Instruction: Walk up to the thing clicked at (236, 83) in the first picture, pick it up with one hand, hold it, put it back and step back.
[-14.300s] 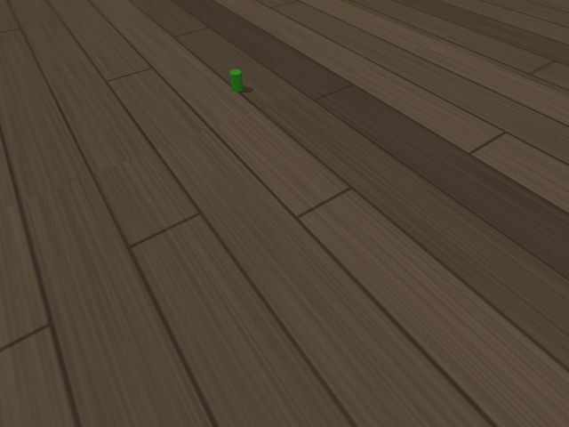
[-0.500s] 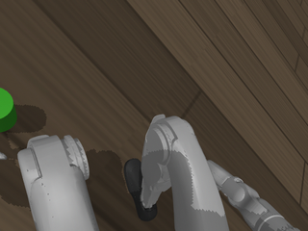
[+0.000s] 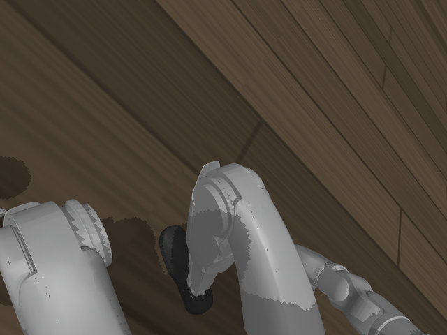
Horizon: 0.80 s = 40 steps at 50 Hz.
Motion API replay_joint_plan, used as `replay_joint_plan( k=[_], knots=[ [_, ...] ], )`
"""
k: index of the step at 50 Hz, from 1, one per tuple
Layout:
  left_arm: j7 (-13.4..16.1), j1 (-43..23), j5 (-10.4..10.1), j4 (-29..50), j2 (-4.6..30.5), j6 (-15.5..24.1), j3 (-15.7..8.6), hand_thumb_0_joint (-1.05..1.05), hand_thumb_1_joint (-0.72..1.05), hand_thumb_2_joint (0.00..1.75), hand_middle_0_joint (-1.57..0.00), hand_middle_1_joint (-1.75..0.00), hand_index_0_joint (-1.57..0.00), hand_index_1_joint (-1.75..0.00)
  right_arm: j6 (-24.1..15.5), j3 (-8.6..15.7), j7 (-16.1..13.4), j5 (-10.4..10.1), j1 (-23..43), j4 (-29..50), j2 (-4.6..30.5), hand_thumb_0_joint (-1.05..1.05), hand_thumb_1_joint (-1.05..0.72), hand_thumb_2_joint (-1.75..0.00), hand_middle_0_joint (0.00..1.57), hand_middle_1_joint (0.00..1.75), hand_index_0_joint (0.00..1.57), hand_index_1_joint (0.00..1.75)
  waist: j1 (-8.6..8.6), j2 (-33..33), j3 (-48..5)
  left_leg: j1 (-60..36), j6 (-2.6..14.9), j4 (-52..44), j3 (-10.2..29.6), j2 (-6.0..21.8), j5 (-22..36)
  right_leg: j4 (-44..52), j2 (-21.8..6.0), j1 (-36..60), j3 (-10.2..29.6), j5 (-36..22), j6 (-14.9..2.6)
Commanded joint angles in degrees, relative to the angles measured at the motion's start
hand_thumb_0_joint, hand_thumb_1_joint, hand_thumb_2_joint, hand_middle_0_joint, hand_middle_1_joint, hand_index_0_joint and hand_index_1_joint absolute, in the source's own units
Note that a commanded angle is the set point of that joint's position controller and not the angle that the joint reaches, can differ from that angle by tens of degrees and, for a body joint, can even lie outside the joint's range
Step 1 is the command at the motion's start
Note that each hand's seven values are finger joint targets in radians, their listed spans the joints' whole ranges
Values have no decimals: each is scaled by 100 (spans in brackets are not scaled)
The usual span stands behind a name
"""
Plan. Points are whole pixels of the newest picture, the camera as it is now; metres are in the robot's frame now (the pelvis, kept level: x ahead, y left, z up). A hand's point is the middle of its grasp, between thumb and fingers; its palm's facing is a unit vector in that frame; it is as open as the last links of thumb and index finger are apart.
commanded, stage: close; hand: left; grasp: from the side
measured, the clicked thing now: out of the picture +0.43 +0.27 -0.22
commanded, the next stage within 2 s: settle in 0.62 s
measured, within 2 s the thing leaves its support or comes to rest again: leaves its support in 1.12 s
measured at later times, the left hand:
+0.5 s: hand out of the picture +0.42 +0.27 -0.18, palm faces +0.34 -0.94 -0.01, open 11.4 cm
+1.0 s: hand out of the picture +0.42 +0.28 -0.18, palm faces +0.37 -0.93 -0.02, open 10.9 cm
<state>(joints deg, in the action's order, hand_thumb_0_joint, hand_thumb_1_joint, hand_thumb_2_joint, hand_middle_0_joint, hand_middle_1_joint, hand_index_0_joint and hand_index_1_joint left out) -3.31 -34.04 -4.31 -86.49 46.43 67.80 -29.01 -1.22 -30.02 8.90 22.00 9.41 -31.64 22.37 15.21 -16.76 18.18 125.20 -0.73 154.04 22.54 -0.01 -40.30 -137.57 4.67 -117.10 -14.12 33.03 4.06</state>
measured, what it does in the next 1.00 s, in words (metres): stands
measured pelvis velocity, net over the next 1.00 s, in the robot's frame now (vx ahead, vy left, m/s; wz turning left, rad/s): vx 0.00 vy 0.00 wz -0.02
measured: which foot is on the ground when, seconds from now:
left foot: down 0.00-1.00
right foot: down 0.00-1.00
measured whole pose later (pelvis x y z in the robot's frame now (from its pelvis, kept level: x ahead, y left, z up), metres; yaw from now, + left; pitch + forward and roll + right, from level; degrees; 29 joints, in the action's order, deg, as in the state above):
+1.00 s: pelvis +0.00 +0.00 +0.00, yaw -1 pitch +9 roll -19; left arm 3.9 -34.7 -2.9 -83.1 47.9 66.3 -27.7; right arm 1.1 -30.5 9.9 22.3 10.9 -31.4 21.8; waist 14.4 -17.5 20.0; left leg 125.2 -0.9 154.0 23.6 0.5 -41.0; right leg -136.8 5.0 -117.3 -14.8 32.7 4.5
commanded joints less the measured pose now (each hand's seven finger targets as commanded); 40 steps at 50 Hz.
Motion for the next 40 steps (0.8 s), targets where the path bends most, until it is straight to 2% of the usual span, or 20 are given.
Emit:
replay_joint_plan(
  k=[1,6,7,11,15,18,21,23,24,26,28,30,31,34,37,40],
  knots=[
    [221,-562,17,618,986,477,-160,0,-28,19,-9,-8,-7,-9,90,670,-130,93,107,128,2072,0,-90,-91,20,30,20,30,378,3265,-2986,-2092,-159,-2141,-545,374,573,766,117,1460,-740,-681,-388],
    [407,-921,-3,801,845,588,-18,0,-3,36,-31,-29,-30,-30,110,654,-108,120,105,56,2138,0,-89,-90,20,30,20,30,665,3322,-2975,-2262,-188,-2129,-399,415,763,719,114,1422,-823,-909,-367],
    [432,-973,17,834,904,598,38,0,2,39,-33,-31,-31,-32,99,618,-102,125,105,34,2107,0,-89,-90,20,30,20,30,644,3318,-2989,-2213,-161,-2080,-425,408,733,736,132,1447,-804,-909,-366],
    [487,-1271,103,830,880,611,237,0,14,45,-40,-37,-38,-38,98,610,-90,126,117,-32,2080,0,-89,-90,20,30,20,30,800,3167,-2869,-2026,-109,-2014,-442,395,456,830,134,1357,-788,-738,-346],
    [542,-1229,162,661,1009,554,230,0,20,51,-46,-44,-45,-44,126,606,-77,122,114,-11,2077,0,-88,-90,20,30,20,30,706,3065,-2798,-1891,-90,-2051,-454,389,141,900,160,1297,-795,-468,-357],
    [573,-1118,192,575,983,492,207,0,26,56,-52,-50,-51,-50,151,613,-78,111,166,10,2072,0,-88,-90,20,30,20,30,655,3097,-2802,-1982,-123,-2112,-426,405,291,858,150,1274,-815,-567,-362],
    [655,-1027,129,504,1043,445,13,0,31,67,-62,-61,-60,-61,194,608,-87,99,126,40,2106,0,-88,-90,20,30,20,30,620,3138,-2900,-2128,-157,-2157,-346,427,518,802,155,1348,-842,-736,-367],
    [710,-1053,161,545,1088,441,-20,0,33,71,-67,-66,-66,-67,220,591,-87,106,152,83,2081,0,-88,-90,20,30,20,30,587,3169,-2834,-2147,-162,-2170,-343,443,606,791,144,1352,-827,-777,-375],
    [712,-1134,187,551,1078,444,47,0,32,73,-71,-70,-70,-70,229,581,-86,107,173,77,2046,0,-88,-90,20,30,20,30,644,3175,-2762,-2052,-149,-2156,-352,439,545,804,156,1323,-825,-727,-377],
    [737,-1210,169,569,1134,447,3,0,34,81,-79,-79,-78,-80,233,569,-90,101,198,92,2036,0,-88,-90,20,30,20,30,678,3094,-2733,-1910,-111,-2119,-396,434,405,884,166,1333,-813,-650,-365],
    [750,-1216,211,591,1166,429,10,0,35,86,-84,-85,-83,-86,244,584,-89,109,166,97,2023,0,-88,-90,20,30,20,30,630,3161,-2697,-1924,-113,-2144,-422,439,333,895,164,1307,-786,-574,-370],
    [750,-1236,254,632,1173,443,50,0,34,89,-87,-89,-87,-90,250,599,-84,115,162,90,2034,0,-88,-90,20,30,20,30,654,3210,-2700,-1948,-116,-2170,-405,455,278,893,170,1259,-794,-526,-381],
    [760,-1214,243,622,1055,440,36,0,33,92,-90,-92,-89,-93,254,596,-78,128,140,82,2031,0,-89,-90,20,30,20,30,693,3173,-2786,-2095,-133,-2159,-362,467,441,860,160,1343,-812,-666,-366],
    [758,-1187,289,647,1099,432,58,0,34,99,-98,-102,-97,-102,278,618,-82,127,167,71,2063,0,-89,-90,20,30,20,30,680,3335,-2829,-2188,-169,-2191,-335,479,545,796,155,1280,-819,-726,-384],
    [776,-1101,231,563,1012,409,41,0,32,112,-105,-113,-103,-116,284,594,-68,131,150,54,2049,0,-92,-91,20,30,20,30,663,3197,-2839,-2099,-143,-2139,-352,458,573,839,159,1376,-815,-758,-375],
    [751,-1065,186,628,979,378,76,0,35,118,-110,-119,-108,-122,288,621,-61,106,154,92,2058,0,-91,-91,20,30,20,30,621,3130,-2818,-2065,-118,-2120,-409,452,510,889,165,1386,-792,-699,-374]
  ],
)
